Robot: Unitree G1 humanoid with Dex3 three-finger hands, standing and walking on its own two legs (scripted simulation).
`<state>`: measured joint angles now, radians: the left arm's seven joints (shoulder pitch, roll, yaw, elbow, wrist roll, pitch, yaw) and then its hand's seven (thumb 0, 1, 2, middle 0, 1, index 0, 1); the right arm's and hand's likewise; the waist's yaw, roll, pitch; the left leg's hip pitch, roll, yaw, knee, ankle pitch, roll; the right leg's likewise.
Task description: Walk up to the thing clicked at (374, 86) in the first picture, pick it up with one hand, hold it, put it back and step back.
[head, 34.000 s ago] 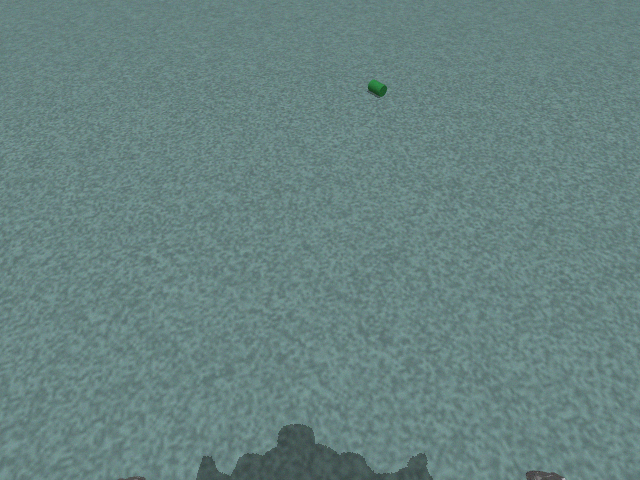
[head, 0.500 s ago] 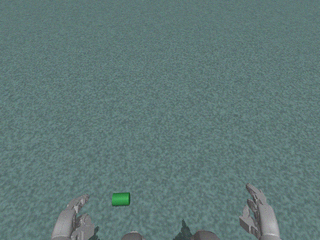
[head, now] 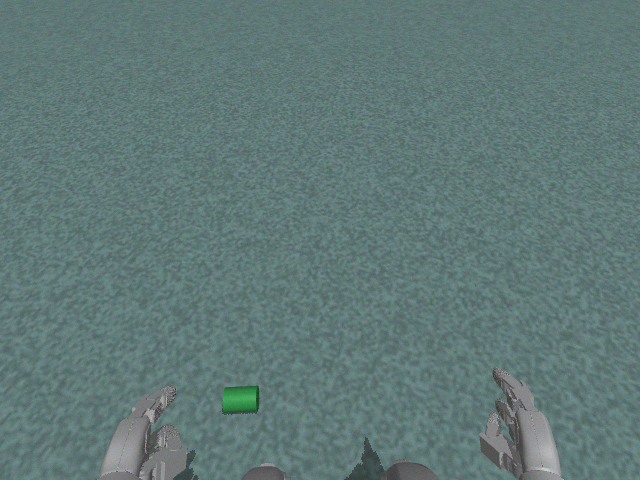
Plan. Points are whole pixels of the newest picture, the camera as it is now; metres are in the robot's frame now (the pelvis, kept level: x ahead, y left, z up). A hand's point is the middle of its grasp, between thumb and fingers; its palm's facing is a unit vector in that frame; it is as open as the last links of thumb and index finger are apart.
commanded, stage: home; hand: left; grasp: from above
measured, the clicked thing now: (241, 399) +0.43 +0.24 -0.68
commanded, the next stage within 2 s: stand in 0.22 s
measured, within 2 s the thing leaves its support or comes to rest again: neither
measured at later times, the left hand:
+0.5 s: hand out of the picture +0.15 +0.22 -0.09, palm faces +0.03 -0.94 -0.33, open 7.4 cm
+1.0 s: hand out of the picture +0.01 +0.24 -0.11, palm faces +0.07 -0.94 -0.33, open 7.4 cm
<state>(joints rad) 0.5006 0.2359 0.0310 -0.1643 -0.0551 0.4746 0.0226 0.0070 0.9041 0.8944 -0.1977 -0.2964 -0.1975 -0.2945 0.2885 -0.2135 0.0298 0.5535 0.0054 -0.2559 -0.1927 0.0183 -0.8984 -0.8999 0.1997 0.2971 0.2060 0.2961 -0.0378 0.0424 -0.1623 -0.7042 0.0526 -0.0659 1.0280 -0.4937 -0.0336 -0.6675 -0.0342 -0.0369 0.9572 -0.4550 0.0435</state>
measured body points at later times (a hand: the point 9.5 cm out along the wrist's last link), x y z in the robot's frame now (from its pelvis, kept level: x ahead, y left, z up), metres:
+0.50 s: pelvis -0.01 +0.00 +0.02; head +0.01 +0.01 +0.47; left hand +0.14 +0.27 -0.07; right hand +0.13 -0.26 -0.09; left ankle +0.01 +0.13 -0.68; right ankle +0.01 -0.15 -0.68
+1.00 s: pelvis -0.01 +0.00 +0.06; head -0.01 +0.00 +0.51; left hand +0.01 +0.29 -0.08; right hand +0.07 -0.27 -0.08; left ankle +0.01 +0.13 -0.68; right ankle +0.01 -0.15 -0.68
